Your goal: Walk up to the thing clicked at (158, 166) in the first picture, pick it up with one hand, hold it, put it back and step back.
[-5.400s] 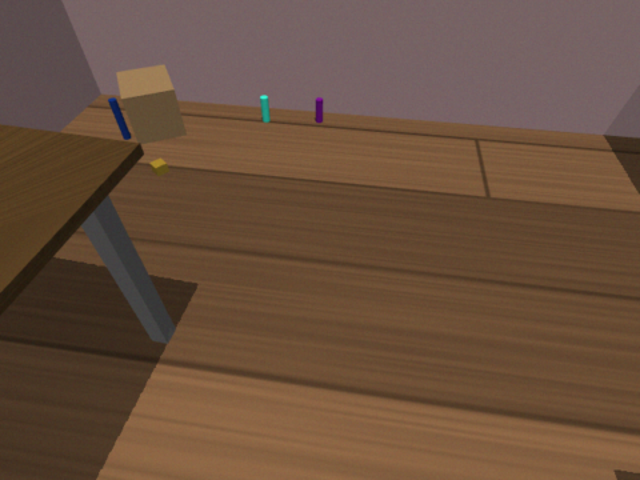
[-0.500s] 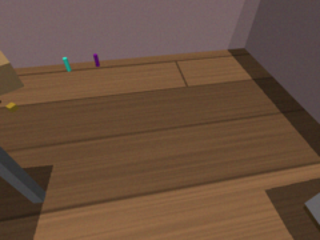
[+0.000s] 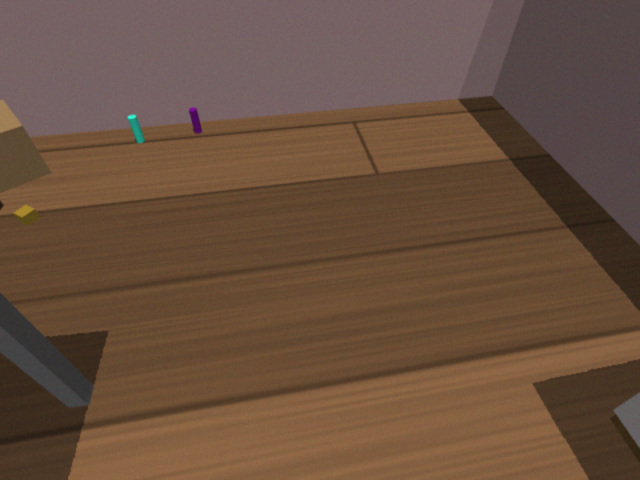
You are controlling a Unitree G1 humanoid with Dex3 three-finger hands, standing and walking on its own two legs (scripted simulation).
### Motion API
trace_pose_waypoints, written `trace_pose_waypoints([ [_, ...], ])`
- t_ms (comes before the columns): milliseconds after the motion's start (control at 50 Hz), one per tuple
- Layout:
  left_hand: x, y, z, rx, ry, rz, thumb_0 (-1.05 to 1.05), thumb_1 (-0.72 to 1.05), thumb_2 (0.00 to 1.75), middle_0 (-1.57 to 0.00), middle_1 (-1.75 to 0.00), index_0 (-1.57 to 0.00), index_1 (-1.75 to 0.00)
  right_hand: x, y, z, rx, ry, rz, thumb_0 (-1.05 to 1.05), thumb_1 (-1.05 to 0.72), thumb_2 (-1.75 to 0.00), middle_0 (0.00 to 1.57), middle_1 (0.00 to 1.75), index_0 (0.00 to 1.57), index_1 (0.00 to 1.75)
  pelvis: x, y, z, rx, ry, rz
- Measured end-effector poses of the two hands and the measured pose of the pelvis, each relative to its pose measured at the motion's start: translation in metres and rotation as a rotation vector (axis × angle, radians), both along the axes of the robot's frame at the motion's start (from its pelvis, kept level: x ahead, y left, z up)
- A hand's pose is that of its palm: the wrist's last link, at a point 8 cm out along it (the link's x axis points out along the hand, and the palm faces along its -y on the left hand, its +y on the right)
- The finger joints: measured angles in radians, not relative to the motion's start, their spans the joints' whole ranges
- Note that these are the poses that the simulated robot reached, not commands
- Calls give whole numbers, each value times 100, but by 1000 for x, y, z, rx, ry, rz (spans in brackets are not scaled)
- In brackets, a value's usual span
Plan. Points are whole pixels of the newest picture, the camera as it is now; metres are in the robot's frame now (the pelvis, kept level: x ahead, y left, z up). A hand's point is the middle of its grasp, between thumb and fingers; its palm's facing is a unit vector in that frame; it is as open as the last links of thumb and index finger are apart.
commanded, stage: walk up
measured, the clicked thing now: (27, 215) +1.34 +1.35 -0.76
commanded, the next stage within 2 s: none
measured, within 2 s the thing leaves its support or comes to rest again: neither
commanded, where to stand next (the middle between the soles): +0.98 -0.07 m, yaw -3 degrees
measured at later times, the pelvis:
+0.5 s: pelvis +0.14 -0.08 +0.00, yaw -2 degrees
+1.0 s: pelvis +0.39 -0.05 -0.01, yaw -2 degrees
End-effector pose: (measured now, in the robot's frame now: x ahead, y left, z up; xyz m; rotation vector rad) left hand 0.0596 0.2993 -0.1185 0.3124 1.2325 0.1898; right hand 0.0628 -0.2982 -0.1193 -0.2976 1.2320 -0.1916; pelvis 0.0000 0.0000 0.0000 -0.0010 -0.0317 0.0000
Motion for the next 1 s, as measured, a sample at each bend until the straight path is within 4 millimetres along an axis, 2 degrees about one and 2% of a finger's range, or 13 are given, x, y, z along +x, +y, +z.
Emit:
trace_pose_waypoints([
  [80,10,6,4,15,3,-19,0,90,89,-20,-30,-20,-30,0,-15,3,-2,-51,-28,1,-90,-90,21,30,21,30,12,-7,-3,4,10,-27],
  [140,30,5,9,39,-3,-43,0,90,89,-20,-30,-20,-30,-7,-35,5,-20,-39,-53,0,-90,-90,21,30,21,30,22,-20,-4,13,4,-34],
  [200,56,-4,14,59,-27,-69,0,90,90,-20,-30,-20,-30,-11,-60,1,-30,0,-78,0,-90,-90,21,30,21,30,38,-37,-8,25,-6,-47],
  [260,79,-18,14,90,-72,-78,0,90,90,-20,-30,-20,-30,-2,-90,-15,-44,32,-92,1,-90,-90,21,30,21,30,58,-55,-20,11,-26,-54],
  [320,86,-31,15,104,-106,-46,0,90,89,-20,-30,-20,-30,22,-105,-23,-49,48,-84,1,-91,-90,20,30,21,30,77,-66,-25,-12,-37,-40],
  [440,95,-53,22,71,-54,-2,0,90,89,-20,-30,-20,-30,93,-104,-6,-1,-35,-35,1,-91,-90,20,30,20,30,119,-75,-8,-11,-33,-44],
  [560,131,-58,14,40,-28,17,0,90,89,-20,-30,-21,-30,153,-99,3,4,-29,10,1,-91,-90,20,30,21,30,171,-76,-6,-26,-13,-28],
  [640,170,-51,1,22,-27,23,0,90,89,-20,-30,-21,-30,203,-91,4,-16,-7,46,1,-91,-90,20,30,21,30,213,-69,-13,-44,-4,-9],
  [700,202,-40,-15,9,-16,26,0,90,89,-20,-30,-21,-30,252,-81,1,-39,-22,72,1,-91,-90,20,30,21,30,249,-59,-23,-50,4,0],
  [760,238,-30,-28,3,15,22,0,90,89,-20,-30,-21,-30,302,-65,4,-57,-84,89,1,-91,-90,20,30,21,30,282,-48,-29,5,1,-15],
  [800,265,-30,-27,-6,24,7,0,90,89,-20,-30,-20,-30,327,-57,10,-55,-148,78,1,-91,-90,20,30,21,30,301,-42,-26,-12,-3,-18],
  [900,345,-29,-9,-13,-54,-49,0,90,89,-20,-30,-20,-30,359,-49,26,-47,-191,25,0,-90,-90,21,30,21,30,349,-41,-11,-14,-16,-30],
  [1000,419,-33,6,-2,-135,-92,0,90,89,-20,-30,-20,-30,380,-60,22,-45,-149,7,0,-90,-90,21,30,21,30,393,-48,-9,4,-26,-40],
])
